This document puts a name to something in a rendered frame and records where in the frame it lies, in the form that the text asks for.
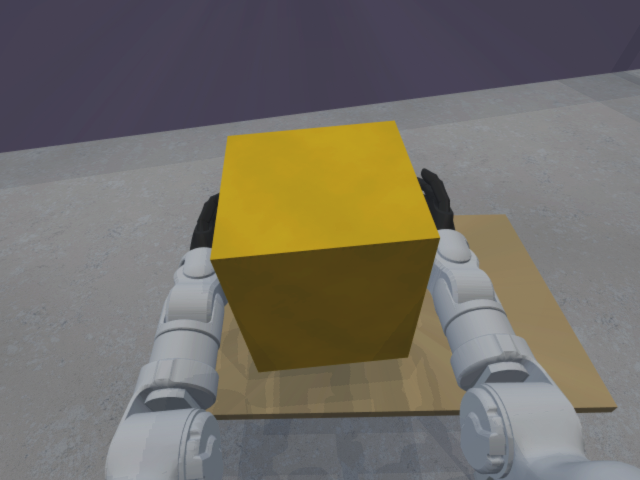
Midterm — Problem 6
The left robot hand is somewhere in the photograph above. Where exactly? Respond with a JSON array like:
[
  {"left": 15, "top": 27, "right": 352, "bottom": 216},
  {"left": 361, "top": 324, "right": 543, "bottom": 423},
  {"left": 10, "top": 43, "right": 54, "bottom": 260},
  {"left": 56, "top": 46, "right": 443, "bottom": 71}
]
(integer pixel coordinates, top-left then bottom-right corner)
[{"left": 190, "top": 193, "right": 219, "bottom": 250}]

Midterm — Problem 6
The left robot upper arm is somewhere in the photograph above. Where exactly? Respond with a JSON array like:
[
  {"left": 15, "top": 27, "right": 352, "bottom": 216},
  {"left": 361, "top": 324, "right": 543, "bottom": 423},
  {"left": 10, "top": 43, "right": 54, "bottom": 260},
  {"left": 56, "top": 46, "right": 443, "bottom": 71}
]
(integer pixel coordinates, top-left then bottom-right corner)
[{"left": 107, "top": 408, "right": 224, "bottom": 480}]

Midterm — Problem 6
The table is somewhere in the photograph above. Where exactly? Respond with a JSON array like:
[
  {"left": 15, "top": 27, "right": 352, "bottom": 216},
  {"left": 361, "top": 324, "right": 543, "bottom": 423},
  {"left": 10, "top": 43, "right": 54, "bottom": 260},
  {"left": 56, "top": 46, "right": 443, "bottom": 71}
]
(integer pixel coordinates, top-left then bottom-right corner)
[{"left": 205, "top": 214, "right": 617, "bottom": 480}]

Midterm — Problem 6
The carton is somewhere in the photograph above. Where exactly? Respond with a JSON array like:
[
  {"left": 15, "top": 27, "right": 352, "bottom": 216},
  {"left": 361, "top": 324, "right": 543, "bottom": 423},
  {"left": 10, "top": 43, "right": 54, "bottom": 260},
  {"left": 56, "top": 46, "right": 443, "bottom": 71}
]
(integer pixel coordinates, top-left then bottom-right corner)
[{"left": 210, "top": 121, "right": 440, "bottom": 372}]

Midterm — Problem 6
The right robot forearm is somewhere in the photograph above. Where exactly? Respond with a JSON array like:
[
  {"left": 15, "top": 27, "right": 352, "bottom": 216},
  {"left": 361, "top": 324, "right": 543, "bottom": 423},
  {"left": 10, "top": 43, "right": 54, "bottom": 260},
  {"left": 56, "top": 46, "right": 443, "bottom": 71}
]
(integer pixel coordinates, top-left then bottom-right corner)
[{"left": 427, "top": 229, "right": 585, "bottom": 453}]

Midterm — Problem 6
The left robot forearm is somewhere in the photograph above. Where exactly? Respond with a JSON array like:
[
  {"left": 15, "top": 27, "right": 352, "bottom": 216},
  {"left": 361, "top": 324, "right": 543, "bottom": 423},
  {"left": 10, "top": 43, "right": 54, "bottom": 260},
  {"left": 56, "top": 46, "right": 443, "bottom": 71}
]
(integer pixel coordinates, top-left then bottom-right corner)
[{"left": 105, "top": 247, "right": 228, "bottom": 480}]

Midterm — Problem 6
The right robot hand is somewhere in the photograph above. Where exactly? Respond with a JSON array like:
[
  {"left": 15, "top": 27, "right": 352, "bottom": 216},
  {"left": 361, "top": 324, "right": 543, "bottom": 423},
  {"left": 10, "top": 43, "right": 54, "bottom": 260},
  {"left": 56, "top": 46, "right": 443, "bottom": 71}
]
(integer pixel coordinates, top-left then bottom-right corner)
[{"left": 417, "top": 168, "right": 455, "bottom": 230}]

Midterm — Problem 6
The right robot upper arm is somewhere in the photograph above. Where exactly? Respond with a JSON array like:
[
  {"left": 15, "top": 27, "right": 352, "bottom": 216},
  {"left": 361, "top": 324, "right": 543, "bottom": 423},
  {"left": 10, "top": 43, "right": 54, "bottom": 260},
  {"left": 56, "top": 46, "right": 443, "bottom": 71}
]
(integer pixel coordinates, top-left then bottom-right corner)
[{"left": 460, "top": 382, "right": 640, "bottom": 480}]

